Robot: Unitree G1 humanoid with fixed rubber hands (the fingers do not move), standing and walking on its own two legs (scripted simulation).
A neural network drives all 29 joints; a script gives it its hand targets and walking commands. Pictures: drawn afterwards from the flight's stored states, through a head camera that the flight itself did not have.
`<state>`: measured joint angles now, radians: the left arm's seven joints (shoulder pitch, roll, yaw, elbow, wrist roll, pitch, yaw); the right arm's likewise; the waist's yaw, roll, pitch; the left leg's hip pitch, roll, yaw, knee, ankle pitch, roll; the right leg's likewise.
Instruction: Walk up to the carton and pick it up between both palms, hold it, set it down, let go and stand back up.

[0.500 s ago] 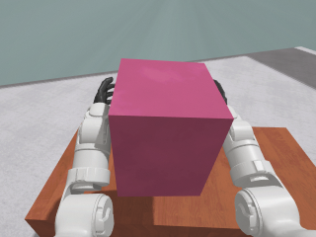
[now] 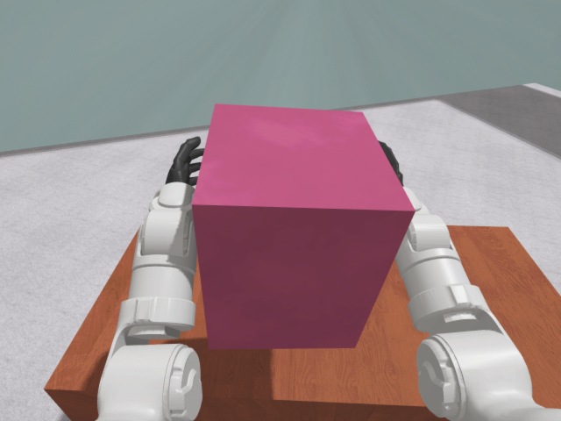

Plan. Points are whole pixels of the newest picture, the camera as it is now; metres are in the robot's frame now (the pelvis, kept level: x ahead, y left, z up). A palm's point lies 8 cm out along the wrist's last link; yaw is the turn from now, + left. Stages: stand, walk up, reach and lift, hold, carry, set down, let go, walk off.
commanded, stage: hold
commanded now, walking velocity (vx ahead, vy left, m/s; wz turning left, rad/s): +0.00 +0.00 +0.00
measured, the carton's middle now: (286, 229) +0.34 +0.02 +0.18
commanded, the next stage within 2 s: none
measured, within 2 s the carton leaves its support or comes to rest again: neither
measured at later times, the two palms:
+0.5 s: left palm (180, 190) +0.37 +0.16 +0.22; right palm (387, 193) +0.38 -0.13 +0.21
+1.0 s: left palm (180, 190) +0.37 +0.16 +0.22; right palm (386, 193) +0.38 -0.13 +0.21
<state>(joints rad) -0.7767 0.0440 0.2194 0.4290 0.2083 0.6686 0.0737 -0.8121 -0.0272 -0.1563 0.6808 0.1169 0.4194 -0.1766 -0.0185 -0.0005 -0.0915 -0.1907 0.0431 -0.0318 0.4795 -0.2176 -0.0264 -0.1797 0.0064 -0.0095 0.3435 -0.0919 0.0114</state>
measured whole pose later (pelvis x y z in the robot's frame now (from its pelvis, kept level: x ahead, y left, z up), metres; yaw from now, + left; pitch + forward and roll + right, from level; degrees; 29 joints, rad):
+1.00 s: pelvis +0.00 +0.00 +0.00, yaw +0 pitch -4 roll -2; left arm -0.78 0.04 0.22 0.43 0.21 0.67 0.07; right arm -0.81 -0.03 -0.16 0.68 0.12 0.42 -0.18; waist -0.02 0.00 -0.09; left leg -0.19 0.04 -0.03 0.48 -0.22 -0.03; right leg -0.18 0.01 -0.01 0.34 -0.09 0.01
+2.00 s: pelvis +0.00 +0.00 +0.00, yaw +0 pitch -4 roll -2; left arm -0.78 0.04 0.22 0.43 0.21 0.67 0.07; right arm -0.81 -0.03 -0.15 0.68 0.12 0.42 -0.18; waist -0.02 0.00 -0.09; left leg -0.19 0.04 -0.04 0.48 -0.22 -0.03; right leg -0.18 0.01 -0.01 0.34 -0.09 0.01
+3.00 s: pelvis +0.00 +0.00 +0.00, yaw +0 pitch -4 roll -2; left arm -0.78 0.04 0.22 0.43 0.21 0.67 0.07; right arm -0.81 -0.03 -0.15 0.68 0.12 0.42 -0.18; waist -0.02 0.00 -0.09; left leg -0.19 0.04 -0.04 0.48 -0.22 -0.03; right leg -0.18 0.01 -0.01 0.34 -0.09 0.01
